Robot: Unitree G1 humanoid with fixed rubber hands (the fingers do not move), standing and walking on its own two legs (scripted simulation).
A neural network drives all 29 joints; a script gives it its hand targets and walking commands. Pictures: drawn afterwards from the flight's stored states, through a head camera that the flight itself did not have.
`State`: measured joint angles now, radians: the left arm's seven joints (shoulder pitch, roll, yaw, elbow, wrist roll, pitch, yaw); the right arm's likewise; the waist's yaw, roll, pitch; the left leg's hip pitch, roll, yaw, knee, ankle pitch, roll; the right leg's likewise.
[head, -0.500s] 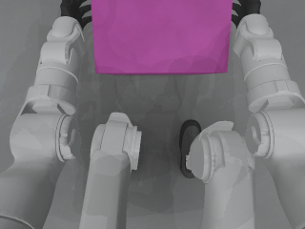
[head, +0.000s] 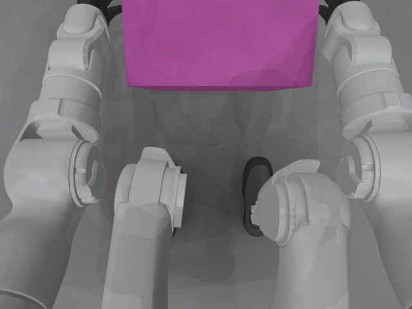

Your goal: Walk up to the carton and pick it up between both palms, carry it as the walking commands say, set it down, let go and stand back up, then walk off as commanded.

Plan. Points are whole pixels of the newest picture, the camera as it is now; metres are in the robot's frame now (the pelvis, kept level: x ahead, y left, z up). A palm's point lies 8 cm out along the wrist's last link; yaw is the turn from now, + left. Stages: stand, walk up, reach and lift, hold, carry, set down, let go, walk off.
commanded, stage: set down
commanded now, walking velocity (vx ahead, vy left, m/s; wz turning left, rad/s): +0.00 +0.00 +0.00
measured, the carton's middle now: (217, 3) +0.57 +0.02 -0.25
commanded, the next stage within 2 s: none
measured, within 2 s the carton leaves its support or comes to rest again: neither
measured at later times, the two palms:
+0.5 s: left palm (95, 8) +0.53 +0.20 -0.16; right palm (340, 7) +0.55 -0.17 -0.17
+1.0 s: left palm (69, 9) +0.52 +0.24 -0.17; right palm (354, 10) +0.54 -0.19 -0.17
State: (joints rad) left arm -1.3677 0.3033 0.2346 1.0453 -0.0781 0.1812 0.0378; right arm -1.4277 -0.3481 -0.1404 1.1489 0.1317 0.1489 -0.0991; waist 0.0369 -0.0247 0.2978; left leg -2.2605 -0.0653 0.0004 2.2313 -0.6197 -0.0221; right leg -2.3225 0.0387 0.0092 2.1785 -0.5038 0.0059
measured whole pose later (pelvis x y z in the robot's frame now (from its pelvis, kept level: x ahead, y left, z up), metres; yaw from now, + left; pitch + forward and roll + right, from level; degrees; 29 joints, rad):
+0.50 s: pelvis -0.01 +0.00 +0.00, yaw +0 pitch +35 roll +0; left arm -1.44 0.33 0.22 1.13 -0.09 0.10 0.03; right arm -1.47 -0.37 -0.14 1.17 0.14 0.10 -0.07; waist 0.04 -0.01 0.38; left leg -2.24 -0.06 -0.01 2.23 -0.60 -0.03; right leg -2.29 0.03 -0.01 2.17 -0.50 0.00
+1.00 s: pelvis +0.01 +0.00 +0.00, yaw +1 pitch +39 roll +0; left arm -1.35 0.43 0.11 1.10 -0.25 0.05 0.06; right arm -1.37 -0.42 -0.12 1.10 0.22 0.06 -0.07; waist 0.02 0.01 0.30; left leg -2.29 -0.05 0.02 2.22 -0.61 0.00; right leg -2.33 0.01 0.00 2.19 -0.54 0.01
